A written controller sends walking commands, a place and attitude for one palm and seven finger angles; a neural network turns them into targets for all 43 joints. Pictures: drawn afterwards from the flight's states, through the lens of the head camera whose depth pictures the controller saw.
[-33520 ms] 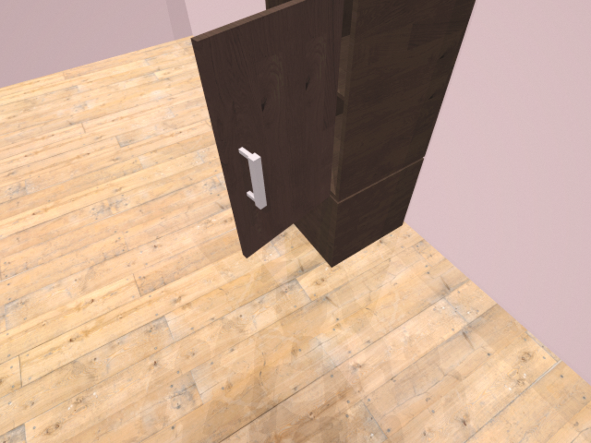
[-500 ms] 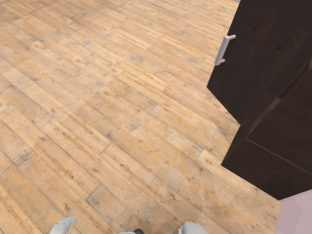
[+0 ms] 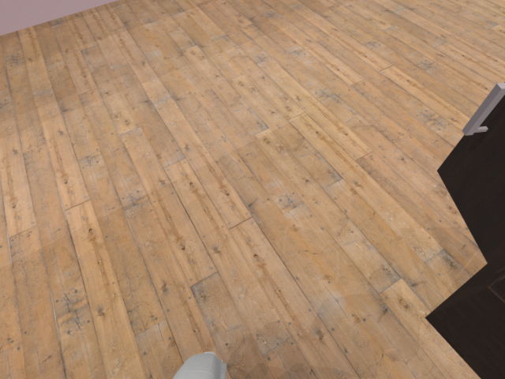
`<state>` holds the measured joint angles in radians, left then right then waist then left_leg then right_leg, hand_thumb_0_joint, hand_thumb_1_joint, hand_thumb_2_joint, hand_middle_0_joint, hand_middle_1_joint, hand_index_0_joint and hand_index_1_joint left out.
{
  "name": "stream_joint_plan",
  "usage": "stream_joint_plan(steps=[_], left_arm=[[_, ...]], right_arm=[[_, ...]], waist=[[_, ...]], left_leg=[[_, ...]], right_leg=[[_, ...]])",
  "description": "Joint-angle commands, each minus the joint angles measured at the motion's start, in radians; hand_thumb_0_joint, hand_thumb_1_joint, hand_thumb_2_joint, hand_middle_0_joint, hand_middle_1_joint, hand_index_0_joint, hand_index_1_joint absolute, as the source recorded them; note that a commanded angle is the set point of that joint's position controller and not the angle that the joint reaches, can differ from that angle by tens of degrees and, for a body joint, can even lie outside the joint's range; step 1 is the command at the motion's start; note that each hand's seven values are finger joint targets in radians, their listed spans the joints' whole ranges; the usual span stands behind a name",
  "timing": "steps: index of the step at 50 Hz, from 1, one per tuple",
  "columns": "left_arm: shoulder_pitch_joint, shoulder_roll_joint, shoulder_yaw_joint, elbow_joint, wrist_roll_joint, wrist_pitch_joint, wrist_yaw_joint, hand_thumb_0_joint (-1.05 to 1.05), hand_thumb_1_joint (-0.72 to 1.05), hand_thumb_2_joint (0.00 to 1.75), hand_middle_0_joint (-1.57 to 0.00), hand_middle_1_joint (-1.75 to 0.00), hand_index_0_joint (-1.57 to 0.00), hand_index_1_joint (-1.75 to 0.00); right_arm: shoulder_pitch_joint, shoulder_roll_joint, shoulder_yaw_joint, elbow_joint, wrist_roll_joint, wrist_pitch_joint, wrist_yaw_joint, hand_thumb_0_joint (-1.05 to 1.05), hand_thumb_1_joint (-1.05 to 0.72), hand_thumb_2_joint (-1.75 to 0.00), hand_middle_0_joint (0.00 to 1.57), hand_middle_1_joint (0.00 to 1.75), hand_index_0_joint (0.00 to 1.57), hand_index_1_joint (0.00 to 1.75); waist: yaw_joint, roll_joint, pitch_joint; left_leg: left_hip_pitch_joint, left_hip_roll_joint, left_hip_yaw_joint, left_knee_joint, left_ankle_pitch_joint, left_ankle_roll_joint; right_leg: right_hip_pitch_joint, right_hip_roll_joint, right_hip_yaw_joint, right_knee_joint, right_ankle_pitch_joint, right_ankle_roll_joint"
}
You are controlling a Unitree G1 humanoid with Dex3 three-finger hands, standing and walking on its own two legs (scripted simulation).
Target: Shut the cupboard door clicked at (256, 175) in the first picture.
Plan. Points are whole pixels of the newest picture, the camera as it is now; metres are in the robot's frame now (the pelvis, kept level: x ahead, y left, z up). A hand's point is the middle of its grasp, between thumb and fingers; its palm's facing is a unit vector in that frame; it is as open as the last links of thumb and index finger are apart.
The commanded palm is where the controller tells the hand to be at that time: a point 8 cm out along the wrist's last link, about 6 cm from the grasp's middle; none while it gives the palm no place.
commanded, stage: walk to a spot facing it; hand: left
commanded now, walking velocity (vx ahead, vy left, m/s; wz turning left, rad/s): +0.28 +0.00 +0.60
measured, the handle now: (491, 110) +0.70 -0.53 -0.05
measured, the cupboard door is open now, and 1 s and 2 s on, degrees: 62 62 62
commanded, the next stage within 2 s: turn to face it in 1.14 s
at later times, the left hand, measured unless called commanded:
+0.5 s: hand (121, 327) +0.21 +0.27 -0.15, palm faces +0.20 -0.95 -0.22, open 7.4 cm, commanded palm none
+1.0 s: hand (153, 298) +0.26 +0.23 -0.17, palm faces +0.53 -0.82 -0.22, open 7.3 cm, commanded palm none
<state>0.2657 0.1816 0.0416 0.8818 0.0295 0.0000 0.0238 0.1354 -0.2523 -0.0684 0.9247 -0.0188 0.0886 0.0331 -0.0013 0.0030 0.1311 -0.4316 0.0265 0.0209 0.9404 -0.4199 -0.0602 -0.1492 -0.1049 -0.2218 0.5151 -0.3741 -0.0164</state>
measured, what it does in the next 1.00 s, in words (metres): walks ahead, turning left: left foot, then right foot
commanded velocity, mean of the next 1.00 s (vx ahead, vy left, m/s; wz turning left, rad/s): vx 0.29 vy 0.00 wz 0.53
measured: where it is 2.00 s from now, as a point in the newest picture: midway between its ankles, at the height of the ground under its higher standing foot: (222, 283)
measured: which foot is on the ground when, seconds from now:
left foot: up 0.00-0.12, down 0.14-0.64, up 0.66-1.00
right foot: down 0.00-0.14, up 0.16-0.60, down 0.62-1.00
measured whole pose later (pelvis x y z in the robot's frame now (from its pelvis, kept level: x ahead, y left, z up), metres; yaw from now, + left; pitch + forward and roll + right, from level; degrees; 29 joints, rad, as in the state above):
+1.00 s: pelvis +0.35 +0.05 +0.00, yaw +31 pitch +0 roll -1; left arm 0.31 0.19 0.06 0.98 0.03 -0.06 0.01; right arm 0.15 -0.22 -0.07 0.93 -0.02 0.02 0.05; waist -0.01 0.00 0.08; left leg -0.63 0.10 0.06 0.95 -0.19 -0.01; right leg -0.07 -0.06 -0.35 0.37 -0.29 -0.01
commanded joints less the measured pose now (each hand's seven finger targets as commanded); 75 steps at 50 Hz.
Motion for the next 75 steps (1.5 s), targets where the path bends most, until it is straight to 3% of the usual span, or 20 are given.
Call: stream_joint_plan(steps=[1, 4, 6, 7, 8, 13, 26, 29, 30, 31, 33, 38, 51, 55, 56, 57, 58, 59, 65, 75], left_arm=[[0.135, 0.227, 0.074, -0.017, 0.006, -0.016, 0.008, 0.0, 0.9, 0.9, -0.2, -0.3, -0.2, -0.3], [0.125, 0.241, 0.08, -0.004, 0.009, -0.026, -0.005, 0.0, 0.9, 0.9, -0.2, -0.3, -0.2, -0.3], [0.072, 0.24, 0.079, -0.015, -0.009, -0.027, -0.017, 0.0, 0.9, 0.9, -0.2, -0.3, -0.2, -0.3], [0.028, 0.167, 0.062, -0.069, -0.018, -0.027, -0.033, 0.0, 0.9, 0.9, -0.2, -0.3, -0.2, -0.3], [-0.109, 0.165, 0.044, -0.137, -0.005, -0.022, -0.029, 0.0, 0.9, 0.9, -0.2, -0.3, -0.2, -0.3], [-0.076, 0.156, 0.055, -0.062, 0.0, -0.005, -0.044, 0.0, 0.9, 0.9, -0.2, -0.3, -0.2, -0.3], [-0.262, 0.119, 0.032, -0.126, -0.015, -0.029, -0.058, 0.0, 0.9, 0.9, -0.2, -0.3, -0.2, -0.3], [-0.052, 0.154, 0.047, -0.069, -0.013, -0.042, -0.048, 0.0, 0.9, 0.9, -0.2, -0.3, -0.2, -0.3], [0.131, 0.196, 0.064, -0.013, -0.007, -0.053, -0.041, 0.0, 0.9, 0.9, -0.2, -0.3, -0.2, -0.3], [0.27, 0.309, 0.093, 0.023, 0.011, -0.062, -0.027, 0.0, 0.9, 0.9, -0.2, -0.3, -0.2, -0.3], [0.173, 0.273, 0.084, 0.007, -0.004, -0.055, -0.018, 0.0, 0.9, 0.9, -0.2, -0.3, -0.2, -0.3], [-0.04, 0.116, 0.04, -0.03, 0.0, -0.068, -0.011, 0.0, 0.9, 0.9, -0.2, -0.3, -0.2, -0.3], [0.118, 0.167, 0.045, 0.048, -0.001, -0.074, -0.004, 0.0, 0.9, 0.9, -0.2, -0.3, -0.2, -0.3], [0.087, 0.229, 0.063, 0.025, -0.006, -0.06, -0.005, 0.0, 0.9, 0.9, -0.2, -0.3, -0.2, -0.3], [0.077, 0.229, 0.066, 0.01, -0.014, -0.055, -0.007, 0.0, 0.9, 0.9, -0.2, -0.3, -0.2, -0.3], [0.088, 0.171, 0.052, -0.027, -0.029, -0.046, -0.018, 0.0, 0.9, 0.9, -0.2, -0.3, -0.2, -0.3], [0.036, 0.166, 0.035, -0.069, -0.025, -0.035, -0.009, 0.0, 0.9, 0.9, -0.2, -0.3, -0.2, -0.3], [-0.029, 0.181, 0.039, -0.098, -0.024, -0.026, 0.0, 0.0, 0.9, 0.9, -0.2, -0.3, -0.2, -0.3], [0.106, 0.102, 0.035, 0.004, -0.006, 0.021, -0.007, 0.0, 0.9, 0.9, -0.2, -0.3, -0.2, -0.3], [-0.011, 0.081, 0.019, -0.002, -0.004, 0.045, -0.015, 0.0, 0.9, 0.9, -0.2, -0.3, -0.2, -0.3]], right_arm=[[-0.115, -0.036, 0.0, -0.128, -0.002, -0.049, 0.005, 0.0, -0.9, -0.9, 0.2, 0.3, 0.2, 0.3], [-0.088, -0.041, 0.0, -0.132, -0.003, -0.07, 0.009, 0.0, -0.9, -0.9, 0.2, 0.3, 0.2, 0.3], [0.116, -0.105, -0.015, -0.079, -0.009, -0.088, 0.002, 0.0, -0.9, -0.9, 0.2, 0.3, 0.2, 0.3], [0.243, -0.249, -0.055, -0.047, -0.019, -0.095, -0.01, 0.0, -0.9, -0.9, 0.2, 0.3, 0.2, 0.3], [0.358, -0.283, -0.06, -0.008, -0.006, -0.092, -0.024, 0.0, -0.9, -0.9, 0.2, 0.3, 0.2, 0.3], [0.135, -0.144, -0.005, -0.065, -0.006, -0.119, -0.049, 0.0, -0.9, -0.9, 0.2, 0.3, 0.2, 0.3], [0.264, -0.118, -0.007, 0.04, -0.006, -0.152, -0.053, 0.0, -0.9, -0.9, 0.2, 0.3, 0.2, 0.3], [0.23, -0.134, -0.013, 0.05, -0.002, -0.151, -0.053, 0.0, -0.9, -0.9, 0.2, 0.3, 0.2, 0.3], [0.21, -0.125, -0.013, 0.047, 0.007, -0.155, -0.049, 0.0, -0.9, -0.9, 0.2, 0.3, 0.2, 0.3], [0.28, -0.054, -0.005, 0.033, 0.023, -0.161, -0.04, 0.0, -0.9, -0.9, 0.2, 0.3, 0.2, 0.3], [0.285, -0.053, -0.009, 0.024, 0.013, -0.148, -0.04, 0.0, -0.9, -0.9, 0.2, 0.3, 0.2, 0.3], [0.225, 0.028, -0.005, 0.046, -0.006, -0.093, -0.008, 0.0, -0.9, -0.9, 0.2, 0.3, 0.2, 0.3], [-0.083, 0.023, 0.018, -0.096, -0.008, -0.086, 0.022, 0.0, -0.9, -0.9, 0.2, 0.3, 0.2, 0.3], [0.06, -0.056, -0.001, -0.084, -0.013, -0.093, 0.011, 0.0, -0.9, -0.9, 0.2, 0.3, 0.2, 0.3], [0.174, -0.119, -0.019, -0.06, -0.017, -0.097, 0.005, 0.0, -0.9, -0.9, 0.2, 0.3, 0.2, 0.3], [0.269, -0.245, -0.047, -0.05, -0.022, -0.104, -0.006, 0.0, -0.9, -0.9, 0.2, 0.3, 0.2, 0.3], [0.316, -0.297, -0.048, -0.035, 0.002, -0.101, -0.023, 0.0, -0.9, -0.9, 0.2, 0.3, 0.2, 0.3], [0.283, -0.277, -0.04, -0.045, 0.007, -0.094, -0.033, 0.0, -0.9, -0.9, 0.2, 0.3, 0.2, 0.3], [0.02, -0.114, 0.016, -0.105, -0.004, -0.108, -0.059, 0.0, -0.9, -0.9, 0.2, 0.3, 0.2, 0.3], [0.076, -0.079, 0.011, -0.006, -0.007, -0.095, -0.071, 0.0, -0.9, -0.9, 0.2, 0.3, 0.2, 0.3]], waist=[[0.066, -0.219, -0.136], [0.04, -0.187, -0.127], [-0.077, -0.027, -0.212], [-0.147, 0.331, -0.252], [-0.192, 0.293, -0.239], [-0.04, 0.147, -0.021], [-0.045, 0.111, -0.02], [0.064, 0.058, -0.102], [0.143, -0.015, -0.194], [0.173, -0.297, -0.361], [0.104, -0.3, -0.291], [-0.029, -0.131, -0.109], [0.023, -0.115, -0.065], [-0.058, -0.109, -0.182], [-0.117, -0.012, -0.268], [-0.14, 0.269, -0.366], [-0.153, 0.251, -0.453], [-0.131, 0.054, -0.353], [0.021, 0.085, -0.255], [-0.001, 0.122, -0.12]], left_leg=[[-0.105, 0.003, 0.07, -0.134, -0.04, 0.034], [0.04, -0.008, 0.107, -0.292, -0.051, 0.065], [0.455, -0.018, 0.059, -0.519, 0.099, 0.111], [0.7, 0.289, -0.4, -0.579, 0.179, 0.238], [0.728, 0.395, -0.546, -0.616, 0.404, 0.319], [0.358, 0.218, -0.274, -0.681, 0.396, 0.233], [0.403, 0.177, -0.202, -0.686, 0.577, 0.239], [0.306, 0.147, -0.185, -0.476, 0.744, 0.205], [0.17, 0.09, -0.148, -0.261, 0.66, 0.167], [-0.036, -0.086, -0.054, 0.091, 0.14, 0.114], [-0.15, -0.047, -0.121, 0.448, -0.096, 0.126], [-0.107, 0.055, -0.061, 0.368, 0.162, 0.083], [-0.21, 0.057, 0.083, -0.177, 0.195, 0.072], [0.106, -0.041, 0.128, -0.34, 0.209, 0.112], [0.353, -0.008, 0.061, -0.412, 0.435, 0.132], [0.608, 0.289, -0.343, -0.419, 0.914, 0.266], [0.676, 0.406, -0.507, -0.45, 1.174, 0.366], [0.545, 0.406, -0.428, -0.473, 1.058, 0.364], [0.235, 0.206, -0.183, -0.595, 0.607, 0.238], [0.22, 0.26, -0.094, -0.63, 0.478, 0.234]], right_leg=[[0.237, -0.273, 0.185, -0.119, 0.549, -0.107], [0.151, -0.299, 0.166, -0.087, 0.407, -0.098], [-0.092, -0.209, 0.014, 0.239, 0.378, -0.015], [-0.48, -0.039, -0.032, 0.562, -0.15, 0.07], [-0.652, 0.001, 0.11, 0.7, -0.263, 0.064], [-0.523, -0.043, 0.199, 0.657, 0.031, 0.072], [-0.416, 0.016, 0.17, 0.181, 0.221, 0.054], [-0.065, 0.078, 0.15, 0.071, 0.226, 0.016], [0.214, 0.031, 0.209, 0.016, 0.241, -0.005], [0.474, -0.264, 0.544, -0.097, 0.174, -0.091], [0.311, -0.381, 0.738, -0.264, -0.036, -0.129], [-0.113, -0.236, 0.225, -0.299, 0.128, -0.05], [0.202, -0.268, -0.023, -0.191, 0.742, -0.073], [0.174, -0.268, -0.079, 0.14, 0.921, -0.035], [0.018, -0.228, -0.092, 0.353, 0.719, 0.004], [-0.316, -0.038, -0.07, 0.66, -0.105, 0.082], [-0.434, 0.025, 0.108, 0.818, -0.33, 0.074], [-0.428, -0.014, 0.172, 0.835, -0.27, 0.065], [-0.31, -0.012, 0.215, 0.664, -0.005, 0.081], [-0.206, 0.059, 0.19, 0.256, -0.01, 0.06]])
